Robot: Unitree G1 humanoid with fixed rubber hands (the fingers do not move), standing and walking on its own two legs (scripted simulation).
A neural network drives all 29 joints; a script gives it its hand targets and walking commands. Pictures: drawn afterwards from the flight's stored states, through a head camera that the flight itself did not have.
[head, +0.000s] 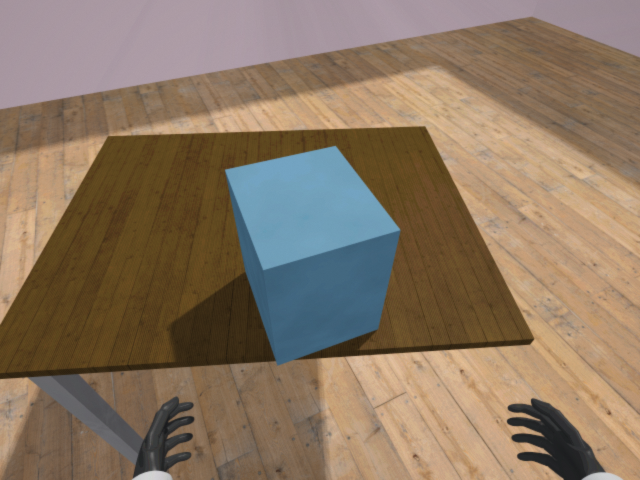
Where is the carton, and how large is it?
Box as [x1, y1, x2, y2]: [225, 146, 400, 365]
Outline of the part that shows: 335,146 225,170 245,271 277,365 374,330 378,327 400,230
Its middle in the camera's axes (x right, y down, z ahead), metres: -0.02 +0.03 +0.62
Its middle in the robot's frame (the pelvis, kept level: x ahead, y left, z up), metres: +0.45 +0.05 +0.00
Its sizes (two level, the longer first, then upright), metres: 0.209 0.182 0.242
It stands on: a table, 0.67 m high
